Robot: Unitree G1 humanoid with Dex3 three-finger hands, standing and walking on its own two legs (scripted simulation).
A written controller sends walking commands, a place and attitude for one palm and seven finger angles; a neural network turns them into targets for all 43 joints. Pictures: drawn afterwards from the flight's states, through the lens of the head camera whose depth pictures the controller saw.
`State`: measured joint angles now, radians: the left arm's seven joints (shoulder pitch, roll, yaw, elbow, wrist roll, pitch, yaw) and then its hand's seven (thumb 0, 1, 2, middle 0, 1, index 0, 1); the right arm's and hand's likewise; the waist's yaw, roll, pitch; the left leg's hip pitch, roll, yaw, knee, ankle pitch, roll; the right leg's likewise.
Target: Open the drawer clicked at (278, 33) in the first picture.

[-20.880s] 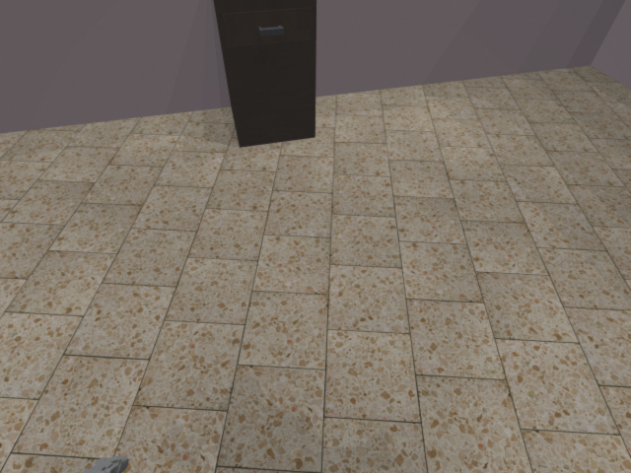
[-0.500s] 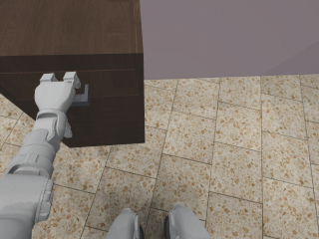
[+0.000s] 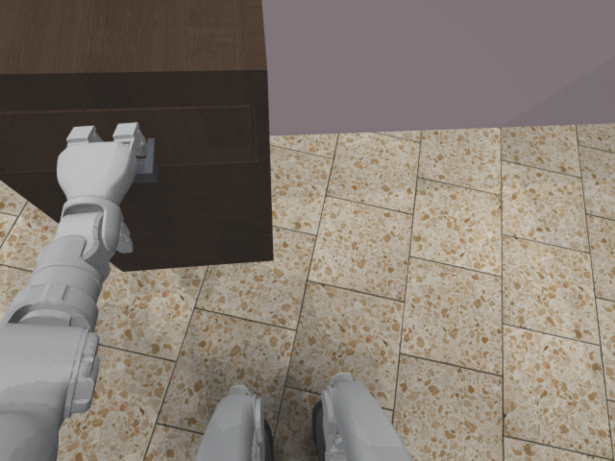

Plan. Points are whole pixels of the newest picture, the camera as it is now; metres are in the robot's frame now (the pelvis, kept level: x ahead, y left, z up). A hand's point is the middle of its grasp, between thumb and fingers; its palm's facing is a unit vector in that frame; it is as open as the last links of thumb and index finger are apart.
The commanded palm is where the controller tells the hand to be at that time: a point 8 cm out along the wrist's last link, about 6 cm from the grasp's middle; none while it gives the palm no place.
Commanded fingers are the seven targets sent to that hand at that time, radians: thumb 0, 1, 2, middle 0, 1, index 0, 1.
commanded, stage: lower the fingers behind the handle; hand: left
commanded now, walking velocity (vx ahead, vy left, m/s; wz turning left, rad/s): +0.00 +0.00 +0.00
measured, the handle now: (118, 159) +0.54 +0.24 -0.04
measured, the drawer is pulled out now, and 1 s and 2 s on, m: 0.00 0.00 0.04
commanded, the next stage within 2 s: close the thumb around the handle in 0.66 s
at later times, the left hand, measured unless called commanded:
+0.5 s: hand (122, 198) +0.48 +0.24 -0.06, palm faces -0.07 -0.02 -1.00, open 13.9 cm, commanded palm +0.48 +0.22 -0.01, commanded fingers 0.00 -0.50 0.30 -0.30 -1.20 -0.30 -1.20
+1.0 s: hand (123, 195) +0.49 +0.24 -0.07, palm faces -0.07 -0.03 -1.00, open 12.2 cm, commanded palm +0.48 +0.22 -0.01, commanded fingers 0.00 0.23 0.61 -0.35 -1.28 -0.35 -1.28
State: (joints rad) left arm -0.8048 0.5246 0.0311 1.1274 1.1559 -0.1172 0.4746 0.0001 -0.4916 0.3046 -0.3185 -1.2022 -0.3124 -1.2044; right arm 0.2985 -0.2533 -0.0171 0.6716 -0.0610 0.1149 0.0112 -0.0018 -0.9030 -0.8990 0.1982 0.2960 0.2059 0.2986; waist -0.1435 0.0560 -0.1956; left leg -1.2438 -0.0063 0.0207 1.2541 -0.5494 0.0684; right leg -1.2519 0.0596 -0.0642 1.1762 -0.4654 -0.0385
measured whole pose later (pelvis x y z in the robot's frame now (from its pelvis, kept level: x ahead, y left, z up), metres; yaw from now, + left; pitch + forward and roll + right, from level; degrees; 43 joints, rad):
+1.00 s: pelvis -0.01 +0.00 -0.02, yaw +0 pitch +33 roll -4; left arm -0.83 0.54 0.03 1.11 1.16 -0.12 0.48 0.00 -0.24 0.41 -0.33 -1.23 -0.33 -1.23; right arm 0.29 -0.25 -0.01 0.67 -0.06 0.10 0.01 0.00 -0.90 -0.90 0.20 0.30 0.21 0.30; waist -0.15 0.06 -0.19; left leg -1.34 0.00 0.01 1.34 -0.57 0.07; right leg -1.34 0.06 -0.08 1.25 -0.48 -0.04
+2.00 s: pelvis +0.01 +0.00 +0.00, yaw -1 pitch +30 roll -3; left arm -0.60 0.45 0.03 0.96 1.14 -0.13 0.54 0.01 0.69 0.77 -0.33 -1.35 -0.41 -1.35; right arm 0.27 -0.25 -0.03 0.67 -0.06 0.14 0.03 0.00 -0.90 -0.90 0.20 0.30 0.21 0.30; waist -0.09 0.05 -0.20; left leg -1.22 -0.01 0.03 1.27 -0.58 0.08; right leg -1.23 0.06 -0.05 1.19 -0.49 -0.03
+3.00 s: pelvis +0.00 +0.00 +0.01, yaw +1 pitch +25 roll -2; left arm -0.16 0.35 -0.02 0.65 1.16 -0.11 0.62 0.01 0.67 0.83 -0.32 -1.35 -0.41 -1.35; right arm 0.17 -0.24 -0.05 0.63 -0.05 0.13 0.02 0.00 -0.90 -0.90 0.20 0.30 0.20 0.30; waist -0.02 0.04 -0.21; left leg -1.11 -0.02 0.04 1.24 -0.57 0.06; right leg -1.14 0.06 -0.04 1.20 -0.50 -0.05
